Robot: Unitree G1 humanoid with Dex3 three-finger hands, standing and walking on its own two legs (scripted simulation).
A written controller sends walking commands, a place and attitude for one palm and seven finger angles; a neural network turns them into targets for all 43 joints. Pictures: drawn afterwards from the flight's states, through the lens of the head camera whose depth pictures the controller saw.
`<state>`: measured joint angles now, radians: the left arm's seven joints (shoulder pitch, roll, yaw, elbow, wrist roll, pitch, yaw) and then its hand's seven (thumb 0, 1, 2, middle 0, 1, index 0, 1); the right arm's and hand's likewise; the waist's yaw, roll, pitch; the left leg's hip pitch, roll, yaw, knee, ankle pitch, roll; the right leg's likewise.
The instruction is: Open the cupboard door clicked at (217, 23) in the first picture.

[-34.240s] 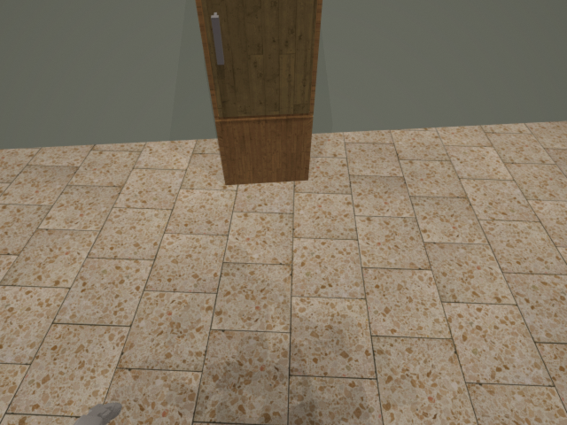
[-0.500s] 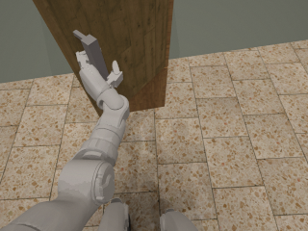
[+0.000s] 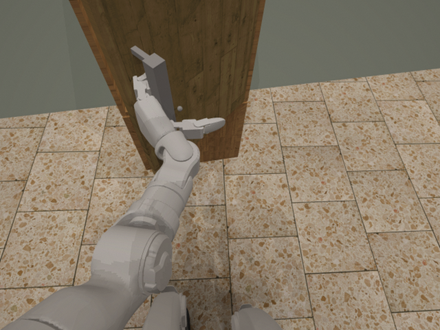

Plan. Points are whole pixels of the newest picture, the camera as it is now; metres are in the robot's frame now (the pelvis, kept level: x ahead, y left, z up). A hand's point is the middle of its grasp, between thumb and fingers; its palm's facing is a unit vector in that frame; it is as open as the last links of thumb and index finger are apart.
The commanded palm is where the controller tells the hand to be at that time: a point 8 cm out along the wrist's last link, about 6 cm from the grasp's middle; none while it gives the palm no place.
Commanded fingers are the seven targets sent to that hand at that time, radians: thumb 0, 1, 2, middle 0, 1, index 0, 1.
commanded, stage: open thumb and fingers to let go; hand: left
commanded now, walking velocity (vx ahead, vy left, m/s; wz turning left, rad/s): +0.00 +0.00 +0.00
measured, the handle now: (154, 90) +0.53 +0.09 +0.08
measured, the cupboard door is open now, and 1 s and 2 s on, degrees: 38 42 42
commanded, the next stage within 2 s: slide the hand sideways off the handle in 0.06 s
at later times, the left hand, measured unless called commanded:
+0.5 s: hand (184, 128) +0.46 +0.04 +0.07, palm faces +0.02 -1.00 +0.00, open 16.0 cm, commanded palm +0.43 +0.07 +0.06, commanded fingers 0.00 -0.50 0.30 -0.15 -0.30 -0.15 -0.30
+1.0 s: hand (173, 150) +0.41 +0.05 +0.07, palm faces +0.10 -0.99 -0.01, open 16.3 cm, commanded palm +0.37 +0.12 +0.06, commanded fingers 0.00 -0.50 0.30 -0.15 -0.30 -0.15 -0.30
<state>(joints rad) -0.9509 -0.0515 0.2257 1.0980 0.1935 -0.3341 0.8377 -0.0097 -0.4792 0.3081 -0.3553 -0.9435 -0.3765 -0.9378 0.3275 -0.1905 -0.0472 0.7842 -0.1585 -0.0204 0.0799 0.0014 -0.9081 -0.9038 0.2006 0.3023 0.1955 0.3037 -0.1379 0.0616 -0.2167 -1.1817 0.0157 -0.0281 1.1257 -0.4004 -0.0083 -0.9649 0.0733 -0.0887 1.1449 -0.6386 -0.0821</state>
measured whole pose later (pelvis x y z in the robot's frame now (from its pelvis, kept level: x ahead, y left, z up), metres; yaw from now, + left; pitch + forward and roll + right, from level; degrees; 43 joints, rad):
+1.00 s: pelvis -0.03 +0.03 +0.01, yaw -4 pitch +18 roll -2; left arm -0.63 0.02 0.08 0.95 0.03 -0.53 0.39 -0.01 -0.50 0.30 -0.18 -0.32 -0.17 -0.31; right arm 0.34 -0.20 -0.02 0.71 -0.07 -0.01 0.08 0.00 -0.91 -0.90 0.20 0.30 0.20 0.30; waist -0.12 0.06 -0.15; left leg -1.04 0.04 0.04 1.08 -0.36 0.04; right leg -0.85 0.08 -0.02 1.11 -0.58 -0.04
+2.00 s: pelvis +0.00 +0.01 +0.06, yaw -1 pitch +8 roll -1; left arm 0.05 0.18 0.07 0.16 -0.18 -0.28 -0.02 -0.01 -0.46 0.32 -0.15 -0.30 -0.15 -0.30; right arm 0.23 -0.25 0.02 0.59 0.04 -0.07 -0.05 0.01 -0.91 -0.90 0.20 0.30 0.20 0.30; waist 0.00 0.07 -0.12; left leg -0.65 0.01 0.01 0.84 -0.32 0.01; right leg -0.45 0.07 -0.04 0.83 -0.52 -0.06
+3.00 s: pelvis +0.02 +0.02 +0.10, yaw -2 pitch -1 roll +0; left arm 0.40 0.33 0.30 -0.27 -0.06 -0.09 0.12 0.01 0.88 0.89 -0.21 -0.31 -0.21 -0.30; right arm 0.20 -0.24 0.03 0.64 0.02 -0.10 -0.10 0.01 -0.90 -0.90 0.20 0.30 0.20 0.30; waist 0.04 0.06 0.00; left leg -0.23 -0.01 0.04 0.42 -0.17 0.03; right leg -0.02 0.04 0.00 0.35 -0.31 -0.04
